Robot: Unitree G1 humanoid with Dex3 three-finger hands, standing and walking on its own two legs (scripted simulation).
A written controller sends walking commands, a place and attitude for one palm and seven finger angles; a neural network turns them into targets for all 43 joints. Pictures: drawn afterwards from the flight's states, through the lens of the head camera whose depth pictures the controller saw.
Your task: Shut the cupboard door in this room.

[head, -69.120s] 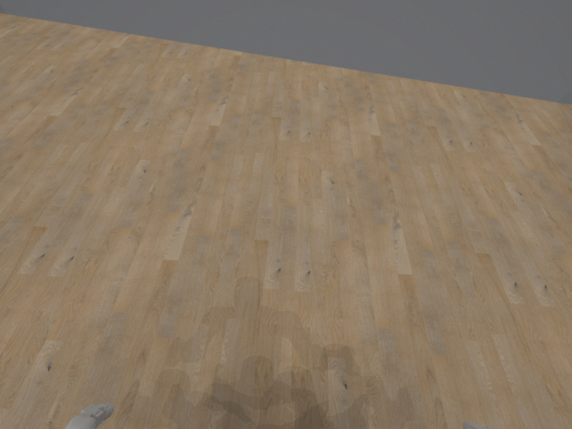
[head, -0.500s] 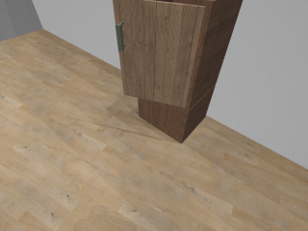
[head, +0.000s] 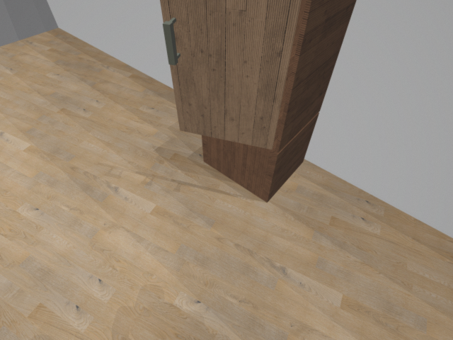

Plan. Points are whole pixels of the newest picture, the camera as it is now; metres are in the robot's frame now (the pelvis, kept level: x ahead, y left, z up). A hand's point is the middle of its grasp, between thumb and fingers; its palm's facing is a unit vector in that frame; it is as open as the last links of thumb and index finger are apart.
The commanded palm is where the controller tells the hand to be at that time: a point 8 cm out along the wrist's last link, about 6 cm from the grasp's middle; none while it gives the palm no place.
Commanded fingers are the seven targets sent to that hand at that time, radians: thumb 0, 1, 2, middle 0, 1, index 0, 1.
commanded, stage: look to check the result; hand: left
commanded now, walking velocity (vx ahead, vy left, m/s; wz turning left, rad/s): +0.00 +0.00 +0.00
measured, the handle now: (173, 41) +0.97 +0.22 +0.06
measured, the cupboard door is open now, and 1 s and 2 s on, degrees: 23 23 23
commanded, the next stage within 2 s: walk to a spot facing it in 0.20 s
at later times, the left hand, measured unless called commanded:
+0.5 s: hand out of the picture +0.02 +0.17 -0.18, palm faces +0.07 -0.97 -0.22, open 7.4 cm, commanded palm none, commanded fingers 0.00 0.90 0.90 -0.20 -0.30 -0.20 -0.30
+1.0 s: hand out of the picture +0.07 +0.26 -0.16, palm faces +0.34 -0.90 -0.27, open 7.4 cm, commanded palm none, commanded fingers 0.00 0.90 0.90 -0.20 -0.30 -0.20 -0.30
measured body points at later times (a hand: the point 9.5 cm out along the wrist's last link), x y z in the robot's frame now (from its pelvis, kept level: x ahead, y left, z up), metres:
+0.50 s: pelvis +0.02 -0.01 -0.01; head +0.04 -0.01 +0.44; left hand +0.02 +0.22 -0.16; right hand +0.04 -0.24 -0.16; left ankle +0.06 +0.10 -0.74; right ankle -0.05 -0.10 -0.74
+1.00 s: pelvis +0.02 +0.01 +0.00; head +0.08 +0.04 +0.44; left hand +0.05 +0.30 -0.14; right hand +0.15 -0.22 -0.15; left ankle +0.05 +0.11 -0.74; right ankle +0.07 -0.16 -0.68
